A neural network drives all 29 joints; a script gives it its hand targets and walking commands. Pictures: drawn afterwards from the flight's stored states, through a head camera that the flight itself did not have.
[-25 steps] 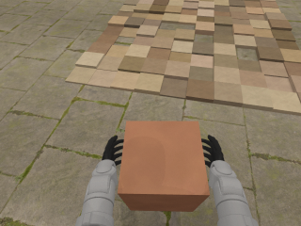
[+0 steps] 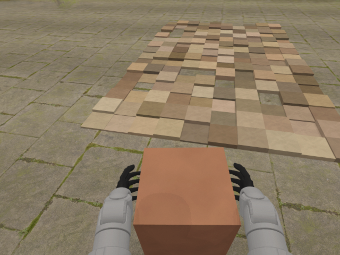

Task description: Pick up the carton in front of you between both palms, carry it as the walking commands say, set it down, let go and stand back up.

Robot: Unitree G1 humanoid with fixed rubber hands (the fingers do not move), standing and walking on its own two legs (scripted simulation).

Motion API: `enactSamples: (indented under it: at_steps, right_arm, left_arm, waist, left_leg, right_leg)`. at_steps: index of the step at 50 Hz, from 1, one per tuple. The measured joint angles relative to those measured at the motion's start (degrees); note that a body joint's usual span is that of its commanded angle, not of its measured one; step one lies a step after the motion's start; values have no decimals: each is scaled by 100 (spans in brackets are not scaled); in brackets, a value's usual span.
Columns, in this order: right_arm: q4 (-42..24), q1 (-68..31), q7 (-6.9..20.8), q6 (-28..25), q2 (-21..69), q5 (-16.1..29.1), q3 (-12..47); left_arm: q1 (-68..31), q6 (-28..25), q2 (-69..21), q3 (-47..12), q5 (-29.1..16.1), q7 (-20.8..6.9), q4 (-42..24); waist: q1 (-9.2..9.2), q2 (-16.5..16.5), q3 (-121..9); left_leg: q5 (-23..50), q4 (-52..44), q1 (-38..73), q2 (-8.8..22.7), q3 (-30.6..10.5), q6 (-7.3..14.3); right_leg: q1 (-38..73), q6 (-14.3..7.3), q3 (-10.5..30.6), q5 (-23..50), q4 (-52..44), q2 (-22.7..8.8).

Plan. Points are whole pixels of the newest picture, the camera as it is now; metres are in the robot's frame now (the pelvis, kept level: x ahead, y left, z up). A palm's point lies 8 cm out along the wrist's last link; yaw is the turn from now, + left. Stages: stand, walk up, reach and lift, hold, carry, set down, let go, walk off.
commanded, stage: reach and lift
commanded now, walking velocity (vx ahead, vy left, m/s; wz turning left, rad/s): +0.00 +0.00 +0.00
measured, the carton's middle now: (184, 205) +0.30 +0.00 -0.05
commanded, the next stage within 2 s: hold in 0.78 s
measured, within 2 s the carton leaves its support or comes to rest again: neither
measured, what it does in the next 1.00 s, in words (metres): stands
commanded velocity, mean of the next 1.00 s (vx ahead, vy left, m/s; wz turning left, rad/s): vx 0.00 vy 0.00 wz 0.00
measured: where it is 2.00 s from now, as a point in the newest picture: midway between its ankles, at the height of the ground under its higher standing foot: outside the picture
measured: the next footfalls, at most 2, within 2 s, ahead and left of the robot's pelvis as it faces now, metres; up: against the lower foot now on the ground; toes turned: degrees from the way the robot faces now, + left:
none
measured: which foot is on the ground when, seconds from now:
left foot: down 0.00-1.00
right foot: down 0.00-1.00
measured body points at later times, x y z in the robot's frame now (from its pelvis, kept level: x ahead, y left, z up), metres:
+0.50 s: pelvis +0.01 +0.00 +0.00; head -0.02 +0.00 +0.45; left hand +0.31 +0.15 +0.03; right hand +0.32 -0.15 +0.03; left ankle +0.02 +0.13 -0.74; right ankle +0.01 -0.13 -0.74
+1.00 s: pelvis +0.01 +0.00 +0.01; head -0.04 +0.00 +0.45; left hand +0.31 +0.15 +0.05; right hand +0.31 -0.15 +0.05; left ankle +0.02 +0.13 -0.74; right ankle +0.01 -0.13 -0.74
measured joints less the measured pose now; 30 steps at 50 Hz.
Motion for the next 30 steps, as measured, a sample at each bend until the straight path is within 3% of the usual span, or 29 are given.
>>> enactSamples:
  at_steps: [9,30]
  right_arm:
    - [-131,-118,46,18,36,-28,-79]
    - [-578,236,24,353,-59,65,337]
  left_arm:
    - [-110,21,-33,66,26,-37,-141]
    - [242,345,57,-352,-99,18,-574]
  waist:
    - [-15,-15,149]
    - [-15,-11,96]
  left_leg:
    - [53,-56,43,-8,18,6]
    - [119,-489,492,12,49,33]
  right_leg:
    - [35,14,-8,40,-37,-24]
    - [471,2,-12,101,-454,-77]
